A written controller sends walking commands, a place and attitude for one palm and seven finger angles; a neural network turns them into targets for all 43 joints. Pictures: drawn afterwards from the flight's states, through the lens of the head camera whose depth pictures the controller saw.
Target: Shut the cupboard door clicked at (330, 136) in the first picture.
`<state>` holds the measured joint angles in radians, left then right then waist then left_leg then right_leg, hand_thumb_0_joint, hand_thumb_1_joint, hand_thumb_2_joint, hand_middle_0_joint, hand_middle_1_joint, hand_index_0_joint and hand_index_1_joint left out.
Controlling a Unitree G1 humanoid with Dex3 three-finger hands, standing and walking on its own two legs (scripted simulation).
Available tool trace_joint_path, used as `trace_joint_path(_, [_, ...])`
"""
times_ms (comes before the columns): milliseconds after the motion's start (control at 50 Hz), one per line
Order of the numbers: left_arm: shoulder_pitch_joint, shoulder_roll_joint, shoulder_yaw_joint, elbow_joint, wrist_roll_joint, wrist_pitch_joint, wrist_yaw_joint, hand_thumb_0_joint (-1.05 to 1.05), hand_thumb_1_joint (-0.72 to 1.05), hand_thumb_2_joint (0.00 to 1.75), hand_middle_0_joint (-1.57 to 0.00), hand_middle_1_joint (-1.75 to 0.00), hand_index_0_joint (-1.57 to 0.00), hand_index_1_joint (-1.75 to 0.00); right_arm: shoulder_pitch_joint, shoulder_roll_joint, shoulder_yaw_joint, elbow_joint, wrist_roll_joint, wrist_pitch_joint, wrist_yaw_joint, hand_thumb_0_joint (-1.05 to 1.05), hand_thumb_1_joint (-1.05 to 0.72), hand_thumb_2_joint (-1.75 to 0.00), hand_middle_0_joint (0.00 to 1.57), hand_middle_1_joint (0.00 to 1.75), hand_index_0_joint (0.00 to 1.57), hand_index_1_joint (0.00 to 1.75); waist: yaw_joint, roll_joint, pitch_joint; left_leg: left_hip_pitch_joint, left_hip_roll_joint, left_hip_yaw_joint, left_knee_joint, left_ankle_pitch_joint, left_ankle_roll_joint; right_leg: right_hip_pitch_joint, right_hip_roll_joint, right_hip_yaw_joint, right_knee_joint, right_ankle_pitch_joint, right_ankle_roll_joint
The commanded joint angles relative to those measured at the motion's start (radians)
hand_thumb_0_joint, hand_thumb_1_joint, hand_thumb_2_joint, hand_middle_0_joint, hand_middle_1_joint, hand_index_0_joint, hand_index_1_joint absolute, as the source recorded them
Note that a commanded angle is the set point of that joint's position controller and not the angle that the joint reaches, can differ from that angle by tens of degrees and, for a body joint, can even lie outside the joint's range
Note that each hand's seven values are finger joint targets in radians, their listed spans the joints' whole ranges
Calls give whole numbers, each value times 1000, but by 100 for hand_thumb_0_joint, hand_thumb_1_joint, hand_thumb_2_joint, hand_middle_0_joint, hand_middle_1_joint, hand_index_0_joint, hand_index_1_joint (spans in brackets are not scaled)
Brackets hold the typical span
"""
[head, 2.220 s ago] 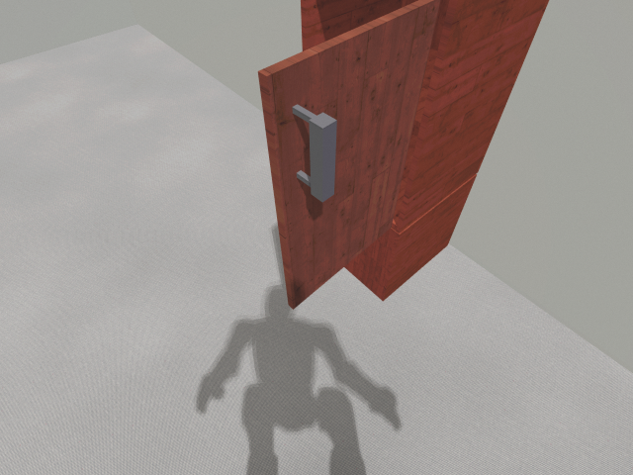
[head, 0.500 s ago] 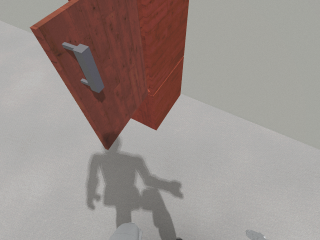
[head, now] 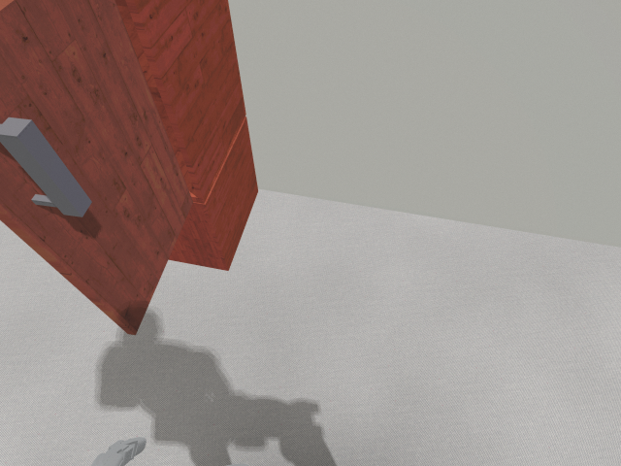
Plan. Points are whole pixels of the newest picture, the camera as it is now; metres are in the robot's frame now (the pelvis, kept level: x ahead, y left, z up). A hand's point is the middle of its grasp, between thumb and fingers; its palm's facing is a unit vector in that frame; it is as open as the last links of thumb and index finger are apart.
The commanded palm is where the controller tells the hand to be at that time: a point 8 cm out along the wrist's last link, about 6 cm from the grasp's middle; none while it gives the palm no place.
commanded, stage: walk around to get in front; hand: left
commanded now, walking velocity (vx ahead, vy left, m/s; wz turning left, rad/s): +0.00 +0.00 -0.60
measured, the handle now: (31, 170) +0.41 +0.37 +0.13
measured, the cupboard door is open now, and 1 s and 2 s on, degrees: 93 93 93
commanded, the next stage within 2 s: none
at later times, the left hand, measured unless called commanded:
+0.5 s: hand (211, 418) +0.19 +0.16 -0.15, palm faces -0.30 -0.93 -0.20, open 7.4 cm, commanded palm none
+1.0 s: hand (250, 399) +0.22 +0.11 -0.16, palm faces -0.54 -0.82 -0.20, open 7.4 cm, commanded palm none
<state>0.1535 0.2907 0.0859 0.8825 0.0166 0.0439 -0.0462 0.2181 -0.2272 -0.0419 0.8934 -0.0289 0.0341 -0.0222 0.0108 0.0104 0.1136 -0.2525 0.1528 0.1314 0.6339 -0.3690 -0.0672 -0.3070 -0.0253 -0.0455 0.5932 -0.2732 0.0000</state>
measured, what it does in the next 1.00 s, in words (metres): steps on the spot, turning right: left foot, then right foot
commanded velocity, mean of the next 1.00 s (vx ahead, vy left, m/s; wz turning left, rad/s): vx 0.00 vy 0.00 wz -0.60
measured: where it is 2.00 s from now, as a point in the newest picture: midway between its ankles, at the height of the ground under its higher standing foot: outside the picture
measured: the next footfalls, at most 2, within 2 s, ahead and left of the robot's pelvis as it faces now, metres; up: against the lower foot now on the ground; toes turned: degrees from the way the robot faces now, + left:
left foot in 0.28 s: +0.08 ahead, +0.13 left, +0.00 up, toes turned -8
right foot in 0.58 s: +0.01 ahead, -0.14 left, +0.00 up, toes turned -25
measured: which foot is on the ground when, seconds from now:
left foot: down 0.00-0.00, up 0.02-0.26, down 0.28-0.56, up 0.58-0.86, down 0.88-1.00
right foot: down 0.00-0.28, up 0.30-0.56, down 0.58-0.88, up 0.90-1.00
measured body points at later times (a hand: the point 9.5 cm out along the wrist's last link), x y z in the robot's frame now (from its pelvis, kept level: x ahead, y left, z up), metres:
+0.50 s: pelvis +0.02 +0.00 +0.01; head +0.08 +0.00 +0.46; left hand +0.20 +0.21 -0.13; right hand -0.02 -0.25 -0.13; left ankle +0.05 +0.14 -0.73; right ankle -0.03 -0.12 -0.68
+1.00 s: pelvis +0.04 -0.01 +0.01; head +0.10 -0.03 +0.45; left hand +0.25 +0.16 -0.15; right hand -0.03 -0.27 -0.12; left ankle +0.12 +0.09 -0.73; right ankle -0.06 -0.10 -0.66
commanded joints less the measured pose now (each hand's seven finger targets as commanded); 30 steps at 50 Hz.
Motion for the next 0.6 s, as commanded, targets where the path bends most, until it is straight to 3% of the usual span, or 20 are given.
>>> trace_joint_path(0, [198, 241, 56, 0, 3, -34, 55, 0, 90, 90, -20, -30, -20, -30, -94, -117, -28, -126, 23, -7, -7, 0, -90, -90, 20, 30, 20, 30, 94, -310, -189, -358, -60, -141, 521, -275, 15, 306, -369, 488, -243, 528, -252])
trace_joint_path(20, [123, 227, 49, -26, 4, -25, 54, 0, 90, 90, -20, -30, -20, -30, -100, -106, -28, -129, 27, -11, 2, 0, -90, -90, 20, 30, 20, 30, 61, -259, -114, -367, -45, -136, 524, -231, 12, 190, -335, 474, -267, 316, -258])
trace_joint_path(40, [61, 173, 42, -41, 12, -24, 61, 0, 90, 90, -20, -30, -20, -30, -85, -119, -34, -101, 21, -7, -1, 0, -90, -90, 20, 30, 20, 30, 25, -269, -141, -343, -47, -141, 519, -158, 7, 182, -246, 425, -239, 323, -217])
trace_joint_path(60, [26, 161, 36, -50, 11, -21, 67, 0, 90, 90, -20, -30, -20, -30, -65, -122, -36, -88, 19, -5, 0, 0, -90, -90, 20, 30, 20, 30, 9, -274, -170, -290, -50, -128, 485, -132, 2, 172, -220, 370, -212, 367, -199])
trace_joint_path(120, [23, 157, 30, -56, 13, -24, 65, 0, 90, 90, -20, -30, -20, -30, -56, -81, -25, -70, 23, -7, 4, 0, -90, -90, 20, 30, 20, 30, -1, -152, -168, -186, -90, -88, 287, -91, -7, 122, -189, 339, -182, 439, -185])
trace_joint_path(160, [15, 166, 32, -51, 16, -21, 63, 0, 90, 90, -20, -30, -20, -30, -22, -71, -25, -63, 26, -14, 3, 0, -90, -90, 20, 30, 20, 30, -11, -136, -182, -112, -113, -76, 132, -62, -3, 109, -180, 362, -157, 408, -175])
trace_joint_path(200, [-23, 151, 28, -61, 7, -11, 58, 0, 90, 90, -20, -30, -20, -30, 50, -82, -25, -36, 25, -19, -5, 0, -90, -90, 20, 30, 20, 30, -49, -146, -166, 29, -133, -72, -46, 71, 5, 1, -136, 363, -135, 276, -126])
trace_joint_path(220, [-48, 119, 21, -71, 0, -7, 54, 0, 90, 90, -20, -30, -20, -30, 102, -117, -30, -22, 23, -28, -11, 0, -90, -90, 20, 30, 20, 30, -75, -83, -176, 152, -89, -115, -190, 116, 22, -101, -84, 327, -75, 166, -77])
trace_joint_path(240, [-28, 47, 7, -92, -11, 0, 45, 0, 90, 90, -20, -30, -20, -30, 111, -213, -48, -26, 5, -39, -17, 0, -90, -90, 20, 30, 20, 30, -70, 211, -165, 226, 149, -399, -344, 81, 104, -271, 57, 207, 117, -111, -11])
trace_joint_path(260, [-34, 49, -1, -107, -7, -3, 40, 0, 90, 90, -20, -30, -20, -30, 126, -273, -55, -47, -1, -42, -21, 0, -90, -90, 20, 30, 20, 30, -72, 323, -178, 185, 343, -577, -394, 160, 204, -285, 79, 75, 365, -370, 27])
trace_joint_path(280, [-60, 71, 10, -111, -1, -2, 33, 0, 90, 90, -20, -30, -20, -30, 95, -273, -51, -55, -9, -41, -24, 0, -90, -90, 20, 30, 20, 30, -67, 205, -155, 101, 361, -554, -381, 218, 262, -260, 30, 116, 502, -349, 29])
trace_joint_path(300, [-47, 63, 16, -103, 6, -4, 23, 0, 90, 90, -20, -30, -20, -30, 49, -235, -43, -74, -13, -46, -20, 0, -90, -90, 20, 30, 20, 30, -39, 118, -133, 40, 309, -471, -382, 212, 259, -237, 15, 93, 554, -298, 31])
trace_joint_path(340, [-66, 38, 16, -80, 9, 4, 8, 0, 90, 90, -20, -30, -20, -30, 5, -207, -35, -76, -14, -43, -21, 0, -90, -90, 20, 30, 20, 30, -17, 194, -80, 28, 204, -283, -328, 340, 202, -244, -1, 55, 535, -231, 43])
trace_joint_path(380, [-70, 14, 6, -85, 6, 5, 0, 0, 90, 90, -20, -30, -20, -30, 21, -186, -32, -64, -15, -42, -26, 0, -90, -90, 20, 30, 20, 30, -23, 222, -106, 89, 159, -160, -272, 497, 170, -208, 4, 3, 416, -222, 50])
trace_joint_path(460, [-76, 5, -6, -90, 0, -12, 1, 0, 90, 90, -20, -30, -20, -30, 100, -212, -48, -42, -9, -36, -17, 0, -90, -90, 20, 30, 20, 30, -56, 218, -183, 192, 176, -88, -177, 630, 153, -83, 34, -64, 133, -186, 29])
trace_joint_path(500, [-12, 20, 1, -68, 0, -19, 6, 0, 90, 90, -20, -30, -20, -30, 74, -214, -54, -44, -1, -30, -11, 0, -90, -90, 20, 30, 20, 30, -16, 170, -190, 125, 160, -49, -91, 547, 106, 74, 42, -71, -82, 4, 12])
trace_joint_path(520, [57, 73, 14, -44, 4, -27, 14, 0, 90, 90, -20, -30, -20, -30, 51, -195, -54, -57, 10, -27, -5, 0, -90, -90, 20, 30, 20, 30, 19, 75, -208, 2, 125, -17, 28, 415, 58, 231, -23, 16, -189, 178, -18])
trace_joint_path(540, [129, 192, 39, -20, 16, -39, 33, 0, 90, 90, -20, -30, -20, -30, 4, -107, -38, -103, 21, -24, 0, 0, -90, -90, 20, 30, 20, 30, 55, -277, -205, -270, -25, 74, 258, -14, -5, 387, -285, 382, -262, 510, -110])
trace_joint_path(560, [178, 230, 50, -1, 1, -38, 48, 0, 90, 90, -20, -30, -20, -30, -54, -107, -30, -132, 19, -13, -4, 0, -90, -90, 20, 30, 20, 30, 91, -299, -203, -344, -63, -45, 427, -292, -9, 353, -391, 456, -232, 714, -213])
trace_joint_path(580, [159, 222, 47, -3, -1, -33, 54, 0, 90, 90, -20, -30, -20, -30, -43, -101, -25, -117, 24, -8, -6, 0, -90, -90, 20, 30, 20, 30, 71, -257, -182, -364, -38, -115, 495, -262, -1, 299, -376, 421, -232, 583, -249])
